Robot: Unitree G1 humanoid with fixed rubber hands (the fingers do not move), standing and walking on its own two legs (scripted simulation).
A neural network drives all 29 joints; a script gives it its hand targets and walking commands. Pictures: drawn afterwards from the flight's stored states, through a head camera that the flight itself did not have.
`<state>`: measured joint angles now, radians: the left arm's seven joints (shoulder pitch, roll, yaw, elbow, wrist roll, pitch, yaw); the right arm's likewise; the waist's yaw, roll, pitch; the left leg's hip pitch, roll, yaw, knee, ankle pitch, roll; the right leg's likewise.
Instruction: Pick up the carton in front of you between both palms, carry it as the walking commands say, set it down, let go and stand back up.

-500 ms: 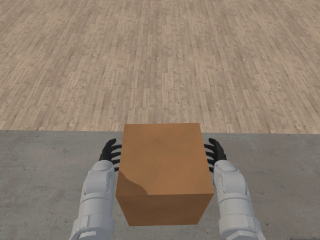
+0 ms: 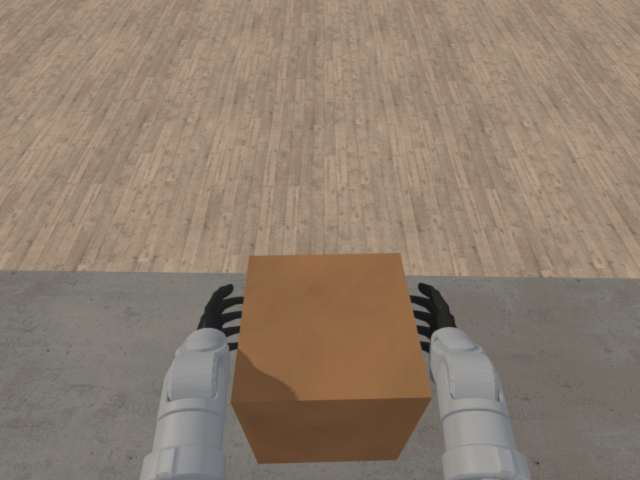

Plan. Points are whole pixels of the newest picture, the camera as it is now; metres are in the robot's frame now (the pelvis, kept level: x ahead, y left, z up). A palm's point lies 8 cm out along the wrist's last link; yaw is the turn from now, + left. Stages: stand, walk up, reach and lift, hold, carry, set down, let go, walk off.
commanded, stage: reach and lift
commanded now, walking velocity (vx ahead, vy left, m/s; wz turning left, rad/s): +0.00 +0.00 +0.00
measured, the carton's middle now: (326, 362) +0.29 +0.00 -0.04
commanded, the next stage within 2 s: hold in 0.20 s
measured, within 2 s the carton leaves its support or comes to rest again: neither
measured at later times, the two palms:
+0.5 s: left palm (207, 337) +0.28 +0.15 +0.05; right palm (446, 336) +0.28 -0.15 +0.05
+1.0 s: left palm (208, 335) +0.28 +0.15 +0.05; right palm (446, 334) +0.28 -0.15 +0.05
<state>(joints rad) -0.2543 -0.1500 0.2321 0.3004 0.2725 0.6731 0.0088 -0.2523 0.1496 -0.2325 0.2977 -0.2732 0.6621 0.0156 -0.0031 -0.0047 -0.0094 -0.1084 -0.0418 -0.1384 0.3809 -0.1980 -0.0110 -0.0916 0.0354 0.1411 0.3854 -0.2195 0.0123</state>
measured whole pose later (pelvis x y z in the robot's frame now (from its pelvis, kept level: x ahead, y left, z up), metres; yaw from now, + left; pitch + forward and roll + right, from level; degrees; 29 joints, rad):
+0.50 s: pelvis -0.01 +0.00 +0.00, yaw +0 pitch -7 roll +0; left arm -0.27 -0.15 0.23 0.24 0.27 0.77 0.00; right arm -0.27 0.15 -0.23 0.24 -0.27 0.76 0.02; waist 0.00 0.00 0.01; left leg -0.05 -0.04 -0.14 0.36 -0.18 -0.01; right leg -0.03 0.04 0.14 0.36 -0.20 0.01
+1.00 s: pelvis -0.01 +0.00 +0.00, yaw +0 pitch -7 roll +0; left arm -0.28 -0.16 0.24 0.24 0.28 0.76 0.00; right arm -0.28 0.16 -0.24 0.24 -0.28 0.75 0.03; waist 0.00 0.00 0.02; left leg -0.05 -0.04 -0.13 0.36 -0.18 -0.01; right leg -0.04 0.03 0.13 0.36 -0.20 0.01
